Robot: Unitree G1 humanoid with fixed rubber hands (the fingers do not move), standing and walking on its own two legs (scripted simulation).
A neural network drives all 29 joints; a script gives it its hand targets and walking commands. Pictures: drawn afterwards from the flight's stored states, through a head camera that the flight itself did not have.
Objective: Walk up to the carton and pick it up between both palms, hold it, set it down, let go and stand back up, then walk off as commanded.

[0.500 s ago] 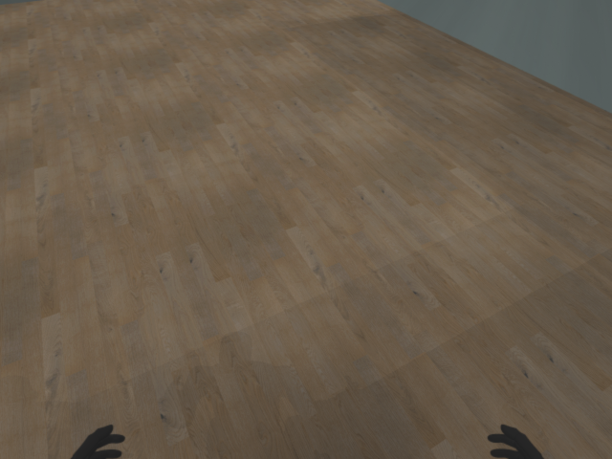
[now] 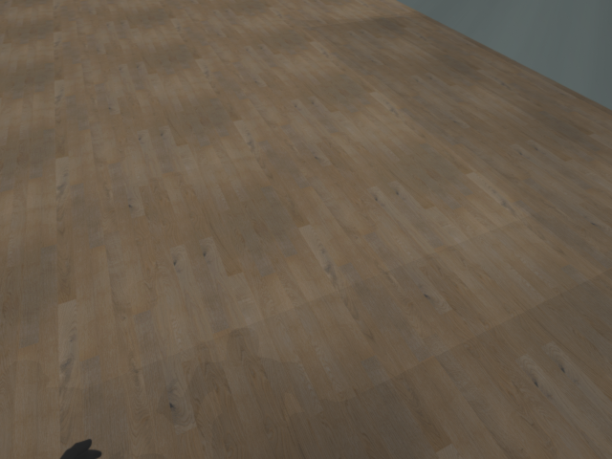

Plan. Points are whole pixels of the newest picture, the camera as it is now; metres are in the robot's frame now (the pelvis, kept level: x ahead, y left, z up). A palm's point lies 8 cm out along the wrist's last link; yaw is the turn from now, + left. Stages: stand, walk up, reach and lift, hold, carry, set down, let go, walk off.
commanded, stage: walk up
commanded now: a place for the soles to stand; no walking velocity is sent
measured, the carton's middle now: out of the picture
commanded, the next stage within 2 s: none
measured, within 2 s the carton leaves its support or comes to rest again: neither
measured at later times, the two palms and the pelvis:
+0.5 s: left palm out of the picture +0.10 +0.46 -0.06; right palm (413, 335) +0.32 -0.19 -0.07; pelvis +0.11 +0.10 -0.01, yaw +25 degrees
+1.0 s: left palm out of the picture +0.01 +0.53 -0.10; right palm (174, 206) +0.60 +0.23 -0.04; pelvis +0.24 +0.28 -0.02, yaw +53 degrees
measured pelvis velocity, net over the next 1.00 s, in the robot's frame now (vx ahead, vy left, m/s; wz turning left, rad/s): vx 0.24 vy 0.28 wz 0.92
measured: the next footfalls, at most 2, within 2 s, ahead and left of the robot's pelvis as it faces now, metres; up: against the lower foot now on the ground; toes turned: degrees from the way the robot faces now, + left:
left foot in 0.22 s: +0.09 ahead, +0.23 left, +0.00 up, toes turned +17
right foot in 0.52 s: +0.29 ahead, +0.01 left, +0.00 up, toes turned +21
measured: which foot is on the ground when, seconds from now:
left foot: up 0.00-0.20, down 0.22-0.52, up 0.54-0.84, down 0.86-1.00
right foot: down 0.00-0.24, up 0.26-0.50, down 0.52-0.88, up 0.90-1.00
